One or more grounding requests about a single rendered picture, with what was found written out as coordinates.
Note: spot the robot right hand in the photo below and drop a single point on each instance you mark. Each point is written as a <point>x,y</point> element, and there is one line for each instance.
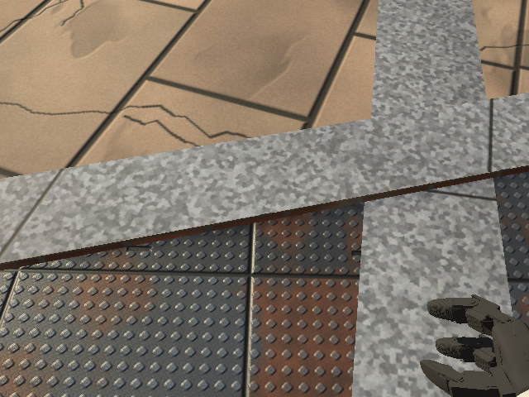
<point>505,358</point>

